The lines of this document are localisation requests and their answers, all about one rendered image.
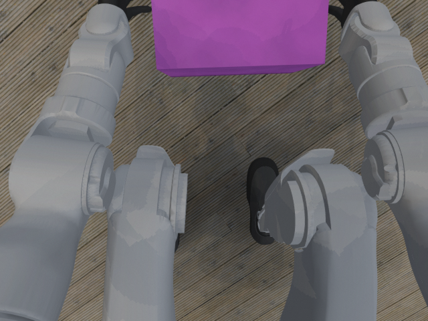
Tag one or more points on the right robot foot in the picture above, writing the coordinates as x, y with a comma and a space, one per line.
261, 174

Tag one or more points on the carton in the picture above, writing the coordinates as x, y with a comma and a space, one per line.
238, 37

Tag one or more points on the robot left hand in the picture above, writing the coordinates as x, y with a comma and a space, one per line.
130, 11

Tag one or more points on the robot left shin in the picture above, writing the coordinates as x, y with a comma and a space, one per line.
145, 151

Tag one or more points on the right robot upper arm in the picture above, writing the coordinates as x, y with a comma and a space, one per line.
395, 170

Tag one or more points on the robot right hand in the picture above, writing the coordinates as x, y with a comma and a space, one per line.
342, 14

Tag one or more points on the robot right forearm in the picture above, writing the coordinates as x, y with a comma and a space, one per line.
387, 80

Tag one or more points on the robot left forearm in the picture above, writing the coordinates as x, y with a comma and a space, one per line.
89, 88

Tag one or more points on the left robot upper arm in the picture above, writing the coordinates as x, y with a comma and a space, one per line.
56, 185

